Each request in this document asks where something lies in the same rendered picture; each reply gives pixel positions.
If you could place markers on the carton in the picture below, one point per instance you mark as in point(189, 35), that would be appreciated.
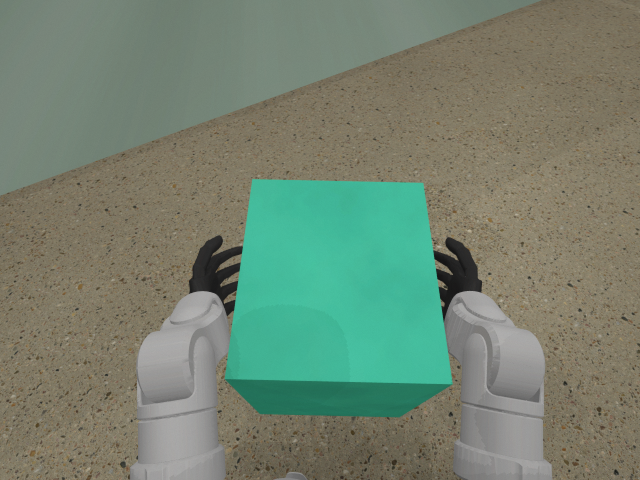
point(337, 310)

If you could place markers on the left robot forearm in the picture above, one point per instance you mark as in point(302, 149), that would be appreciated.
point(177, 390)

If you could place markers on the right robot hand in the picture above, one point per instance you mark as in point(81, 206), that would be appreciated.
point(464, 270)

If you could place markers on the left robot hand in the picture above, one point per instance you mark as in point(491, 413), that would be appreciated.
point(204, 276)

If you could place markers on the right robot forearm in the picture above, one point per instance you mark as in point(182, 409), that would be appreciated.
point(503, 368)

